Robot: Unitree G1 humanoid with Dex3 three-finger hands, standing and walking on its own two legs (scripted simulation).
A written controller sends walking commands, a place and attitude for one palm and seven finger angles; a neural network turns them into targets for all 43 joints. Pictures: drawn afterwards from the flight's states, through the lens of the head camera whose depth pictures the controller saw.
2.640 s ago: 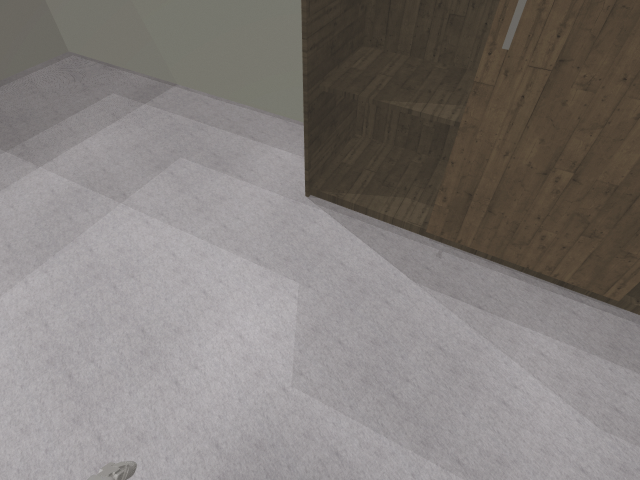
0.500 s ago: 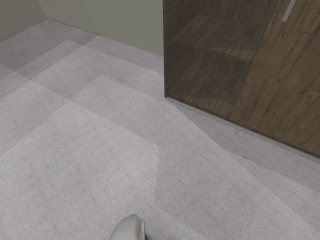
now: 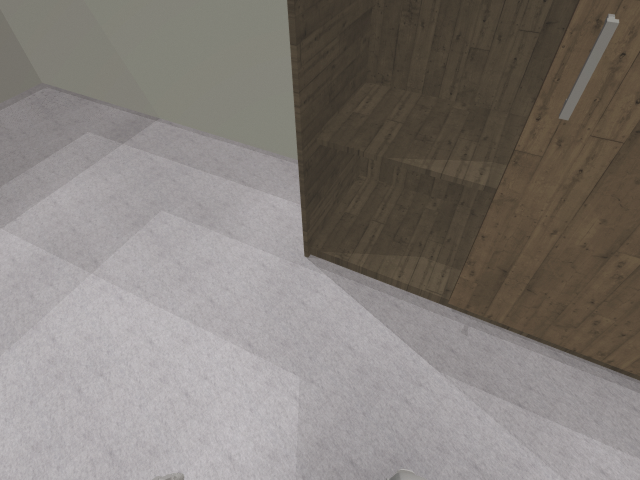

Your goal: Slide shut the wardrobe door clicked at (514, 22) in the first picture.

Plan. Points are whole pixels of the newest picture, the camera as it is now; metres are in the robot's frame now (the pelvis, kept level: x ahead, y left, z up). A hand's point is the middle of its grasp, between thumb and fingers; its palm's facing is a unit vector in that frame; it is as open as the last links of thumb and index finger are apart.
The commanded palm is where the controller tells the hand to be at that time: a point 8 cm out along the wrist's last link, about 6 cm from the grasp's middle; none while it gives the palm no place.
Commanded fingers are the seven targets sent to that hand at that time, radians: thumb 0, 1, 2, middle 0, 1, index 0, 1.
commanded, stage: walk to a spot facing it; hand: right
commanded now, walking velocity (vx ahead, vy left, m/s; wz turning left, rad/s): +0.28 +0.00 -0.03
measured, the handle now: (586, 69) +0.77 -0.46 +0.15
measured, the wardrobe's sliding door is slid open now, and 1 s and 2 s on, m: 0.57 0.57 0.57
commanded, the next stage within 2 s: turn to face it in 0.02 s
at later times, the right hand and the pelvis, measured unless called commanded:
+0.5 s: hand (453, 422) +0.25 -0.19 -0.16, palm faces +0.16 +0.96 -0.25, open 7.3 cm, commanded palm none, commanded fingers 0.00 -0.90 -0.90 0.20 0.30 0.20 0.30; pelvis +0.18 +0.01 -0.01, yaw -9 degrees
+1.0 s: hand out of the picture +0.17 -0.23 -0.18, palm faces +0.38 +0.89 -0.24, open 7.4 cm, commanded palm none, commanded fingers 0.00 -0.90 -0.90 0.20 0.30 0.20 0.30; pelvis +0.22 -0.02 +0.00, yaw -19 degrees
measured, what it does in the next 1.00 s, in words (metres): walks ahead, turning right: right foot, then left foot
